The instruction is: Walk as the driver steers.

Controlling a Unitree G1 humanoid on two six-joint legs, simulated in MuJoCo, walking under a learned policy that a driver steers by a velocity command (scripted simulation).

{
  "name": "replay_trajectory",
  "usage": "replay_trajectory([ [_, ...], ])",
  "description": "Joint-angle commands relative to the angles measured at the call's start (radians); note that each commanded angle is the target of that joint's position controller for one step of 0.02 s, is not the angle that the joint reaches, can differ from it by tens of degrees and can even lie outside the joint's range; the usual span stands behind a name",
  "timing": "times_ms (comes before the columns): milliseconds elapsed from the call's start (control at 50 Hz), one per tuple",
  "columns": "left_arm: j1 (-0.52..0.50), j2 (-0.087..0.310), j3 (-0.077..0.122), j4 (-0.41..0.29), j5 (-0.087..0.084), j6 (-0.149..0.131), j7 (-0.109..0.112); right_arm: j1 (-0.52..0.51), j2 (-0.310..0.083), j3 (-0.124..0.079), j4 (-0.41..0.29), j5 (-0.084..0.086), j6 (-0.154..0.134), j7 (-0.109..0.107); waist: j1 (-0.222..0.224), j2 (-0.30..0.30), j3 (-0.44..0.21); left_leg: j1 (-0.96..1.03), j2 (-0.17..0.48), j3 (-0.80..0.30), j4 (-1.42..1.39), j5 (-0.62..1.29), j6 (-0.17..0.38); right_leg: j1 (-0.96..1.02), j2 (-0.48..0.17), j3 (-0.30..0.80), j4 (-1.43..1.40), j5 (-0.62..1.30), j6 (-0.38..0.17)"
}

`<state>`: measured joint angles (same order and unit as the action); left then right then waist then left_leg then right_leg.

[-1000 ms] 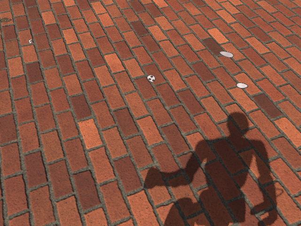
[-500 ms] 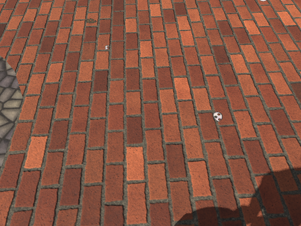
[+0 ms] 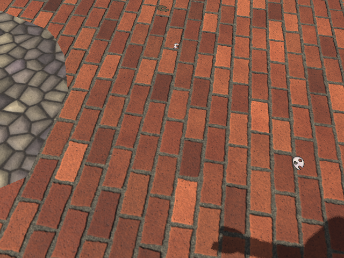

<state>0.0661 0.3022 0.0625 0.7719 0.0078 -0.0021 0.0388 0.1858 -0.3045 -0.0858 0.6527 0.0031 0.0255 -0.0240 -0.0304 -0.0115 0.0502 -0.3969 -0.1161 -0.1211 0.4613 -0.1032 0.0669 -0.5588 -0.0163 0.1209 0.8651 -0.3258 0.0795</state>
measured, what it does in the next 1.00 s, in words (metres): steps on the spot: right foot, then left foot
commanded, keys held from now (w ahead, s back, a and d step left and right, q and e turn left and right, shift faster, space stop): q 0.18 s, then no key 0.70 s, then w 0.12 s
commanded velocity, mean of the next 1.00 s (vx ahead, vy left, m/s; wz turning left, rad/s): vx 0.03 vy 0.00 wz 0.24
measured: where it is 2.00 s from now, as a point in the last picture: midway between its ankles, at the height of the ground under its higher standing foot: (154, 224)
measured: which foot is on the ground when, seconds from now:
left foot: down 0.00-0.16, up 0.18-0.48, down 0.50-1.00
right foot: up 0.00-0.14, down 0.16-1.00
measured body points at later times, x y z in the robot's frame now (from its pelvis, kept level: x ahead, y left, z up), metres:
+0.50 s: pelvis +0.03 -0.03 +0.00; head +0.06 -0.03 +0.45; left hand +0.09 +0.26 -0.11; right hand +0.24 -0.26 -0.10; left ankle -0.01 +0.10 -0.73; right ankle +0.06 -0.16 -0.74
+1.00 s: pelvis +0.04 -0.01 +0.00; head +0.04 +0.00 +0.45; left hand +0.05 +0.29 -0.13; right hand +0.21 -0.23 -0.12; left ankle -0.01 +0.10 -0.74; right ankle +0.06 -0.15 -0.73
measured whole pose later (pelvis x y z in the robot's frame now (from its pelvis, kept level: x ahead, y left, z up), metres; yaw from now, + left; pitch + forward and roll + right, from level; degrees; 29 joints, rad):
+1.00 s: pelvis +0.04 -0.01 +0.00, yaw +12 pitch -1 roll +0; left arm 0.23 0.29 0.05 0.94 -0.01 -0.01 0.03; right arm 0.23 -0.23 -0.04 0.79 0.00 0.02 -0.02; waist 0.01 -0.01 0.00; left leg -0.18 -0.04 -0.04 0.51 -0.32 0.02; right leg -0.24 -0.06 0.00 0.59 -0.37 0.04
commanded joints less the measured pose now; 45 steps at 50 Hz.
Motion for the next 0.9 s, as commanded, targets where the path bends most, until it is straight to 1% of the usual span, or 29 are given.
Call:
replay_trajectory([
  [20,0.028,0.085,0.022,-0.052,-0.004,-0.009,-0.001,-0.037,-0.162,-0.045,-0.084,0.000,-0.002,-0.010,0.019,0.148,-0.163,0.103,0.232,-0.307,-0.147,-0.113,0.149,0.083,0.026,-0.011,-0.075,0.027,0.004],
  [80,0.028,0.093,0.026,-0.061,-0.011,-0.028,-0.013,-0.026,-0.158,-0.044,-0.088,0.003,0.007,-0.006,0.011,0.172,-0.164,0.151,0.234,-0.367,-0.107,-0.049,0.141,0.132,0.043,-0.011,-0.190,-0.002,-0.013],
  [100,0.042,0.095,0.028,-0.059,-0.013,-0.033,-0.018,-0.029,-0.156,-0.043,-0.091,0.006,0.011,-0.006,0.018,0.177,-0.166,0.164,0.230,-0.383,-0.087,-0.012,0.134,0.163,0.048,-0.015,-0.253,0.008,-0.023],
  [120,0.073,0.096,0.031,-0.051,-0.014,-0.038,-0.023,-0.041,-0.153,-0.041,-0.095,0.012,0.015,-0.008,0.040,0.175,-0.166,0.159,0.213,-0.386,-0.060,0.014,0.116,0.224,0.049,-0.027,-0.357,0.061,-0.037],
  [140,0.109,0.110,0.039,-0.041,-0.010,-0.041,-0.026,-0.042,-0.142,-0.037,-0.098,0.019,0.020,-0.010,0.060,0.160,-0.165,0.125,0.180,-0.368,-0.021,-0.004,0.084,0.314,0.021,-0.027,-0.476,0.157,-0.057],
  [160,0.133,0.173,0.054,-0.043,0.006,-0.038,-0.023,-0.004,-0.099,-0.024,-0.101,0.016,0.021,-0.010,0.043,0.034,-0.189,0.024,0.111,-0.281,0.119,-0.206,0.029,0.434,-0.154,0.104,-0.529,0.204,-0.120],
  [180,0.106,0.253,0.070,-0.042,0.034,-0.023,-0.018,0.005,-0.086,-0.023,-0.135,0.024,0.015,-0.008,-0.007,-0.277,-0.127,-0.193,-0.058,-0.053,0.308,-0.473,-0.032,0.451,-0.336,0.341,-0.576,0.381,-0.278],
  [200,0.084,0.191,0.058,-0.070,0.043,-0.026,-0.017,0.012,-0.175,-0.047,-0.121,-0.002,0.000,-0.003,0.019,-0.246,-0.132,-0.209,0.002,-0.049,0.555,-0.522,-0.082,0.408,-0.411,0.414,-0.573,0.460,-0.369],
  [220,0.045,0.140,0.043,-0.088,0.031,-0.025,-0.011,0.035,-0.204,-0.061,-0.093,0.004,0.001,0.001,0.006,-0.158,-0.130,-0.194,0.017,-0.058,0.655,-0.463,-0.097,0.393,-0.361,0.311,-0.543,0.482,-0.345],
  [240,0.015,0.116,0.038,-0.093,0.015,-0.022,-0.009,0.056,-0.181,-0.060,-0.064,0.006,0.010,-0.002,-0.006,-0.111,-0.112,-0.191,0.021,-0.045,0.699,-0.416,-0.116,0.392,-0.288,0.214,-0.520,0.470,-0.295],
  [260,0.014,0.106,0.033,-0.092,-0.002,-0.020,-0.008,0.056,-0.152,-0.052,-0.058,0.002,0.019,-0.006,0.002,-0.106,-0.102,-0.215,0.022,-0.043,0.737,-0.378,-0.130,0.412,-0.258,0.172,-0.508,0.471,-0.275],
  [280,0.026,0.104,0.028,-0.088,-0.007,-0.016,-0.007,0.050,-0.117,-0.040,-0.057,0.005,0.024,-0.004,0.010,-0.102,-0.091,-0.212,0.021,-0.033,0.739,-0.361,-0.141,0.411,-0.240,0.135,-0.506,0.509,-0.277],
  [300,0.041,0.108,0.029,-0.083,-0.005,-0.011,-0.008,0.032,-0.097,-0.032,-0.064,0.009,0.026,-0.003,0.020,-0.109,-0.087,-0.195,0.021,-0.008,0.701,-0.346,-0.147,0.411,-0.219,0.099,-0.511,0.522,-0.278],
  [340,0.067,0.114,0.031,-0.075,-0.001,-0.004,-0.009,-0.014,-0.070,-0.018,-0.082,0.012,0.022,-0.003,0.044,-0.144,-0.104,-0.170,0.043,0.024,0.559,-0.332,-0.157,0.467,-0.207,0.069,-0.504,0.529,-0.283],
  [380,0.064,0.128,0.034,-0.072,-0.004,0.002,-0.012,-0.039,-0.046,-0.003,-0.092,0.006,0.020,0.002,0.056,-0.181,-0.125,-0.059,0.079,0.062,0.390,-0.341,-0.156,0.459,-0.205,0.045,-0.495,0.530,-0.281],
  [400,0.070,0.138,0.037,-0.068,-0.006,0.005,-0.015,-0.050,-0.043,0.001,-0.096,0.006,0.019,0.005,0.065,-0.199,-0.128,-0.007,0.089,0.083,0.316,-0.340,-0.153,0.448,-0.212,0.046,-0.496,0.539,-0.285],
  [440,0.090,0.153,0.038,-0.055,-0.016,0.008,-0.021,-0.037,-0.061,-0.003,-0.085,0.010,0.019,0.008,0.069,-0.207,-0.125,0.069,0.088,0.113,0.170,-0.283,-0.141,0.443,-0.219,0.061,-0.482,0.530,-0.288],
  [480,0.091,0.137,0.028,-0.042,-0.031,0.006,-0.025,0.019,-0.059,-0.005,-0.050,0.005,0.017,0.012,0.032,-0.174,-0.109,0.211,0.078,0.135,-0.104,-0.069,-0.100,0.393,-0.197,0.044,-0.451,0.482,-0.248],
  [500,0.134,0.118,0.019,-0.024,-0.027,-0.004,-0.028,0.017,-0.083,-0.006,-0.053,-0.002,0.016,0.009,0.040,-0.135,-0.119,0.320,0.117,0.075,-0.152,0.036,-0.069,0.330,-0.181,0.035,-0.445,0.406,-0.191],
  [520,0.151,0.078,0.003,-0.028,0.007,-0.018,-0.036,0.037,-0.140,-0.014,-0.061,-0.010,0.018,-0.001,0.059,0.008,-0.175,0.440,0.255,-0.072,-0.112,0.276,-0.029,0.253,-0.120,-0.031,-0.351,0.246,-0.118],
  [540,0.183,0.021,-0.014,-0.031,0.019,-0.032,-0.043,-0.032,-0.144,-0.007,-0.057,-0.024,0.020,0.000,0.122,0.193,-0.175,0.350,0.330,-0.118,-0.064,0.287,0.060,0.253,-0.056,-0.107,-0.388,0.044,-0.057],
  [560,0.117,0.065,-0.010,-0.026,0.026,-0.031,-0.038,-0.063,-0.072,0.007,-0.067,-0.025,0.010,0.011,0.071,0.145,-0.156,0.271,0.290,-0.104,-0.077,0.111,0.072,0.325,-0.058,-0.102,-0.407,0.082,-0.025],
  [580,0.078,0.092,-0.003,-0.023,0.020,-0.030,-0.037,-0.054,-0.049,0.014,-0.054,-0.033,0.003,0.018,0.054,0.114,-0.127,0.250,0.242,-0.075,-0.083,0.006,0.037,0.331,-0.048,-0.112,-0.408,0.129,-0.018],
  [600,0.069,0.091,-0.002,-0.014,0.015,-0.026,-0.033,-0.043,-0.068,0.011,-0.044,-0.035,-0.004,0.019,0.046,0.108,-0.105,0.230,0.217,-0.059,-0.086,-0.029,0.014,0.338,-0.043,-0.121,-0.400,0.151,-0.018],
  [620,0.081,0.094,-0.002,-0.009,0.015,-0.018,-0.028,-0.043,-0.075,0.012,-0.037,-0.030,-0.012,0.021,0.048,0.124,-0.077,0.207,0.215,-0.060,-0.092,-0.026,0.006,0.337,-0.047,-0.115,-0.407,0.167,-0.018],
  [660,0.098,0.090,-0.004,0.007,0.010,-0.015,-0.025,-0.029,-0.064,0.018,-0.020,-0.025,-0.020,0.018,0.054,0.120,-0.052,0.187,0.208,-0.055,-0.092,-0.017,-0.003,0.349,-0.051,-0.109,-0.420,0.180,-0.021],
  [780,0.121,0.084,-0.003,0.065,0.006,-0.015,-0.017,-0.028,-0.052,0.024,0.011,-0.021,-0.023,0.012,0.053,0.061,-0.045,0.191,0.192,-0.044,-0.087,-0.001,-0.005,0.370,-0.055,-0.112,-0.439,0.201,-0.013],
  [880,0.129,0.088,-0.001,0.107,0.003,-0.014,-0.010,-0.022,-0.046,0.024,0.050,-0.017,-0.025,0.011,0.053,0.035,-0.055,0.205,0.178,-0.027,-0.081,0.037,-0.007,0.389,-0.058,-0.114,-0.446,0.219,-0.009],
  [900,0.140,0.081,-0.003,0.120,0.002,-0.013,-0.008,-0.006,-0.047,0.023,0.065,-0.015,-0.023,0.009,0.051,0.042,-0.077,0.215,0.170,-0.022,-0.093,-0.062,-0.003,0.394,-0.043,-0.135,-0.434,0.159,-0.010],
])
Velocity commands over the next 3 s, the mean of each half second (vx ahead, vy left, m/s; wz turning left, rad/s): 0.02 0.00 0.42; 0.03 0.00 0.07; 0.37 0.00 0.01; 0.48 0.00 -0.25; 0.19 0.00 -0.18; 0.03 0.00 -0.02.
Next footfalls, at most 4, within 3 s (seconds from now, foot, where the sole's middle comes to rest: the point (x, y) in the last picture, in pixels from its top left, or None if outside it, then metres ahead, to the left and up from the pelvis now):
0.16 right None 0.10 -0.15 -0.77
0.50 left None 0.03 0.10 -0.77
1.60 left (120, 255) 0.44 0.18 -0.77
2.12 right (175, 176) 0.77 -0.03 -0.77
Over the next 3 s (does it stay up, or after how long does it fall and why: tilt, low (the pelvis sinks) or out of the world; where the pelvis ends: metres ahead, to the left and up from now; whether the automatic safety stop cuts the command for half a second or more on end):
stays up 0.74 0.08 0.00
